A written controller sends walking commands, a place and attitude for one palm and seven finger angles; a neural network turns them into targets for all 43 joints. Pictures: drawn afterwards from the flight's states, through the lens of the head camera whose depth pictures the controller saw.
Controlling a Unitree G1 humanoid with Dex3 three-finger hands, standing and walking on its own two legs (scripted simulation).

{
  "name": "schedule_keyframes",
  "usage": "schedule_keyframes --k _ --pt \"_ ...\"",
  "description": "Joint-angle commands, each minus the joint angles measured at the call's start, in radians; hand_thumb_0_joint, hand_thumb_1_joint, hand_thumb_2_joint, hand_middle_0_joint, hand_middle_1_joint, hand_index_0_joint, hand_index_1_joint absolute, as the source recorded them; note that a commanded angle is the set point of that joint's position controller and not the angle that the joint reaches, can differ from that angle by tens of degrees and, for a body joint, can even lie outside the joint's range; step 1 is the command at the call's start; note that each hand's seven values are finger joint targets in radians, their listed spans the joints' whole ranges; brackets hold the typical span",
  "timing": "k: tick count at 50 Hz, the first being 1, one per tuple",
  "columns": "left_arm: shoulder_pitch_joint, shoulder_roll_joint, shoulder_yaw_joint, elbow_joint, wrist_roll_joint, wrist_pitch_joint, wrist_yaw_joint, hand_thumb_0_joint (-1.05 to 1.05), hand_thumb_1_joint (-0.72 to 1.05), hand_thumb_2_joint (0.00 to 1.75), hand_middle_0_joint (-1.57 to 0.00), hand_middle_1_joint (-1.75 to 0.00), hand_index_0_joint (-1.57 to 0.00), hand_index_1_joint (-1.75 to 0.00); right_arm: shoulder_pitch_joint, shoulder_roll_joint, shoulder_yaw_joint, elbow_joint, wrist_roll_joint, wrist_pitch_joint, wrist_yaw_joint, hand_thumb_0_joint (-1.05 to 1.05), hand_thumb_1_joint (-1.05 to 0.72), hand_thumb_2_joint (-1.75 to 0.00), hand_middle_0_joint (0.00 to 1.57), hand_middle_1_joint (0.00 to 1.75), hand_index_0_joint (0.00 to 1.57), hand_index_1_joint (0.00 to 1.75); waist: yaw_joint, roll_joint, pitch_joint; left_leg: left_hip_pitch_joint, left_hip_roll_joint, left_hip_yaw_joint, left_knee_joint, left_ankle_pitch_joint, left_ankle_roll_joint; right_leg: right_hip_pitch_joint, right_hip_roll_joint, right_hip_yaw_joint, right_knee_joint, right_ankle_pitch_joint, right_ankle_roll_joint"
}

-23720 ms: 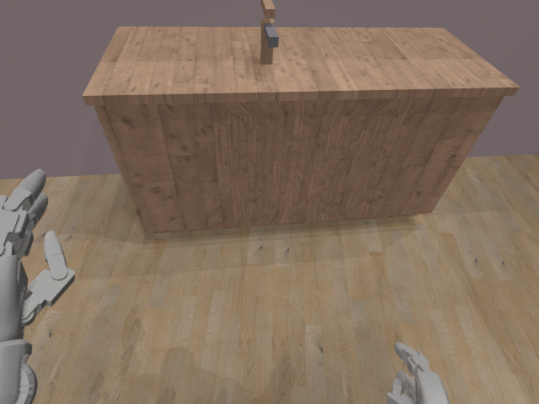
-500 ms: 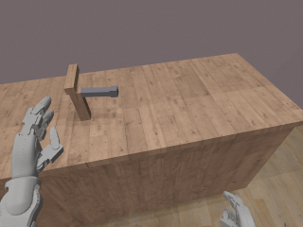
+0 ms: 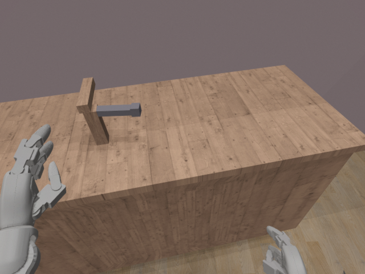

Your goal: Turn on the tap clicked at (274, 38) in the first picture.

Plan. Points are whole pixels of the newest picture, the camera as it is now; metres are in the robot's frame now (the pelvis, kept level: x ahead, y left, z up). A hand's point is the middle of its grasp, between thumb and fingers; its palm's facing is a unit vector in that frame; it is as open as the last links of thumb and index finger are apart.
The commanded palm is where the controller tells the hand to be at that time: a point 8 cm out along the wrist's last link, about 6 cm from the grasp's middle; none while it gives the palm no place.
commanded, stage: step back with the hand held close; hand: left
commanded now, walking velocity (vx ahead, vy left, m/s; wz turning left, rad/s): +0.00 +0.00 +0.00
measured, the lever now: (135, 109) +0.50 +0.20 +0.10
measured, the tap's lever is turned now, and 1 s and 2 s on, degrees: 79 79 79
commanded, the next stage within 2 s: stop stepping back and stand still in 1.44 s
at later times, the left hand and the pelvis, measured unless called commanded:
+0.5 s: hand (45, 202) +0.18 +0.26 +0.15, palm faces +0.35 -0.81 -0.48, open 7.4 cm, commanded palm +0.12 +0.30 +0.17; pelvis -0.04 +0.02 -0.01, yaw -1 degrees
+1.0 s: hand (35, 218) +0.15 +0.25 +0.15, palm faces +0.42 -0.80 -0.43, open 7.4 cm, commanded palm +0.09 +0.29 +0.17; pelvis -0.08 +0.01 -0.01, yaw -1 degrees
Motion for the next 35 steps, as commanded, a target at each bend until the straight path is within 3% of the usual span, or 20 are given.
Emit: schedule_keyframes --k 1,2,3,4,6,10,13,14,15,17,18,19,20,25,28,29,31,33,35 --pt "-0.144 0.209 0.141 -0.254 -0.001 -0.078 0.023 0.0 0.9 0.9 -0.2 -0.3 -0.2 -0.3 -0.14 -0.1 -0.043 -0.168 0.0 -0.06 -0.01 0.0 -0.9 -0.9 0.2 0.3 0.2 0.3 0.001 -0.007 -0.107 -0.123 0.003 0.007 -0.069 0.16 0.018 0.116 -0.042 0.044 -0.046 0.02 0.0" --pt "-0.194 0.29 0.248 -0.291 -0.007 -0.103 0.031 0.0 0.9 0.9 -0.2 -0.3 -0.2 -0.3 -0.124 -0.101 -0.025 -0.211 0.019 -0.035 -0.015 0.0 -0.9 -0.9 0.2 0.3 0.2 0.3 -0.032 -0.036 0.016 -0.197 0.022 -0.008 -0.029 0.052 0.033 -0.04 -0.09 0.148 -0.097 0.026 0.015" --pt "-0.103 0.226 0.202 -0.212 0.0 -0.104 0.024 0.0 0.9 0.9 -0.2 -0.3 -0.2 -0.3 -0.107 -0.089 -0.024 -0.182 0.009 -0.018 -0.014 0.0 -0.9 -0.9 0.2 0.3 0.2 0.3 -0.039 -0.088 -0.009 -0.193 0.021 -0.02 -0.001 0.023 0.037 -0.052 -0.115 0.157 -0.109 0.005 0.017" --pt "-0.1 0.227 0.199 -0.229 0.005 -0.104 0.02 0.0 0.9 0.9 -0.2 -0.3 -0.2 -0.3 -0.119 -0.093 -0.027 -0.199 0.009 -0.009 -0.012 0.0 -0.9 -0.9 0.2 0.3 0.2 0.3 -0.04 -0.078 0.01 -0.196 0.018 -0.025 0.002 0.025 0.037 -0.079 -0.121 0.165 -0.115 0.005 0.013" --pt "-0.036 0.196 0.174 -0.21 0.011 -0.103 0.02 0.0 0.9 0.9 -0.2 -0.3 -0.2 -0.3 -0.095 -0.106 -0.039 -0.207 0.01 0.006 -0.01 0.0 -0.9 -0.9 0.2 0.3 0.2 0.3 -0.043 -0.083 -0.072 -0.19 0.03 -0.02 0.021 0.055 0.034 -0.057 -0.135 0.16 -0.087 0.027 0.014" --pt "0.055 0.188 0.168 -0.262 0.011 -0.104 0.029 0.0 0.9 0.9 -0.2 -0.3 -0.2 -0.3 -0.082 -0.12 -0.051 -0.245 0.013 0.019 -0.018 0.0 -0.9 -0.9 0.2 0.3 0.2 0.3 -0.041 -0.001 -0.202 -0.184 0.054 -0.016 0.023 0.147 0.03 -0.011 -0.142 0.133 0.007 0.138 0.021" --pt "0.071 0.217 0.195 -0.311 0.015 -0.098 0.04 0.0 0.9 0.9 -0.2 -0.3 -0.2 -0.3 -0.072 -0.125 -0.062 -0.26 0.016 0.032 -0.023 0.0 -0.9 -0.9 0.2 0.3 0.2 0.3 -0.042 -0.089 -0.221 -0.227 0.06 -0.023 0.042 0.154 0.029 -0.011 -0.143 0.132 0.031 0.143 0.027" --pt "0.077 0.249 0.226 -0.331 0.016 -0.099 0.046 0.0 0.9 0.9 -0.2 -0.3 -0.2 -0.3 -0.079 -0.125 -0.064 -0.263 0.017 0.034 -0.025 0.0 -0.9 -0.9 0.2 0.3 0.2 0.3 -0.042 -0.08 -0.232 -0.226 0.063 -0.033 0.04 0.17 0.029 -0.016 -0.145 0.134 0.051 0.158 0.023" --pt "0.081 0.229 0.213 -0.342 0.016 -0.098 0.047 0.0 0.9 0.9 -0.2 -0.3 -0.2 -0.3 -0.071 -0.121 -0.064 -0.265 0.018 0.036 -0.027 0.0 -0.9 -0.9 0.2 0.3 0.2 0.3 -0.043 -0.1 -0.229 -0.237 0.068 -0.037 0.043 0.175 0.028 -0.021 -0.142 0.126 0.065 0.155 0.027" --pt "0.083 0.243 0.228 -0.366 0.019 -0.1 0.055 0.0 0.9 0.9 -0.2 -0.3 -0.2 -0.3 -0.071 -0.128 -0.069 -0.271 0.015 0.035 -0.031 0.0 -0.9 -0.9 0.2 0.3 0.2 0.3 -0.042 -0.072 -0.215 -0.27 0.078 -0.05 0.039 0.188 0.029 -0.036 -0.133 0.123 0.094 0.164 0.028" --pt "0.082 0.239 0.226 -0.374 0.02 -0.098 0.058 0.0 0.9 0.9 -0.2 -0.3 -0.2 -0.3 -0.072 -0.132 -0.071 -0.272 0.017 0.035 -0.032 0.0 -0.9 -0.9 0.2 0.3 0.2 0.3 -0.042 -0.052 -0.203 -0.288 0.085 -0.061 0.032 0.185 0.03 -0.045 -0.125 0.118 0.109 0.15 0.032" --pt "0.072 0.258 0.242 -0.398 0.024 -0.098 0.061 0.0 0.9 0.9 -0.2 -0.3 -0.2 -0.3 -0.085 -0.136 -0.07 -0.273 0.014 0.034 -0.033 0.0 -0.9 -0.9 0.2 0.3 0.2 0.3 -0.038 0.019 -0.204 -0.304 0.093 -0.076 0.01 0.186 0.032 -0.045 -0.114 0.112 0.132 0.13 0.033" --pt "0.082 0.239 0.231 -0.385 0.026 -0.097 0.063 0.0 0.9 0.9 -0.2 -0.3 -0.2 -0.3 -0.081 -0.13 -0.068 -0.27 0.014 0.034 -0.035 0.0 -0.9 -0.9 0.2 0.3 0.2 0.3 -0.037 0.031 -0.19 -0.33 0.106 -0.084 -0.002 0.17 0.036 -0.042 -0.1 0.103 0.151 0.111 0.04" --pt "0.091 0.207 0.211 -0.348 0.033 -0.086 0.066 0.0 0.9 0.9 -0.2 -0.3 -0.2 -0.3 -0.064 -0.134 -0.071 -0.267 0.014 0.036 -0.037 0.0 -0.9 -0.9 0.2 0.3 0.2 0.3 -0.051 -0.024 -0.148 -0.425 0.107 -0.09 0.003 -0.008 0.05 -0.059 -0.107 0.128 0.154 0.049 0.038" --pt "0.069 0.203 0.199 -0.337 0.038 -0.083 0.068 0.0 0.9 0.9 -0.2 -0.3 -0.2 -0.3 -0.054 -0.137 -0.071 -0.266 0.016 0.037 -0.032 0.0 -0.9 -0.9 0.2 0.3 0.2 0.3 -0.06 -0.089 -0.107 -0.471 0.082 -0.081 0.045 -0.195 0.054 -0.125 -0.137 0.173 0.087 -0.107 0.026" --pt "0.054 0.219 0.208 -0.366 0.042 -0.084 0.071 0.0 0.9 0.9 -0.2 -0.3 -0.2 -0.3 -0.055 -0.141 -0.073 -0.264 0.016 0.036 -0.032 0.0 -0.9 -0.9 0.2 0.3 0.2 0.3 -0.063 -0.077 -0.117 -0.457 0.073 -0.08 0.059 -0.206 0.054 -0.143 -0.145 0.185 0.069 -0.14 0.017" --pt "0.056 0.214 0.201 -0.367 0.042 -0.087 0.075 0.0 0.9 0.9 -0.2 -0.3 -0.2 -0.3 -0.046 -0.133 -0.068 -0.261 0.015 0.033 -0.03 0.0 -0.9 -0.9 0.2 0.3 0.2 0.3 -0.065 -0.113 -0.121 -0.433 0.062 -0.069 0.111 -0.234 0.053 -0.202 -0.167 0.203 0.04 -0.216 0.011" --pt "0.051 0.22 0.205 -0.39 0.041 -0.09 0.081 0.0 0.9 0.9 -0.2 -0.3 -0.2 -0.3 -0.04 -0.131 -0.066 -0.253 0.016 0.031 -0.028 0.0 -0.9 -0.9 0.2 0.3 0.2 0.3 -0.071 -0.117 -0.128 -0.394 0.053 -0.069 0.169 -0.246 0.05 -0.272 -0.192 0.216 0.017 -0.277 -0.006" --pt "0.046 0.233 0.217 -0.436 0.042 -0.095 0.089 0.0 0.9 0.9 -0.2 -0.3 -0.2 -0.3 -0.042 -0.13 -0.061 -0.251 0.014 0.028 -0.031 0.0 -0.9 -0.9 0.2 0.3 0.2 0.3 -0.072 -0.056 -0.147 -0.396 0.076 -0.096 0.119 -0.257 0.053 -0.271 -0.169 0.179 0.068 -0.279 0.003"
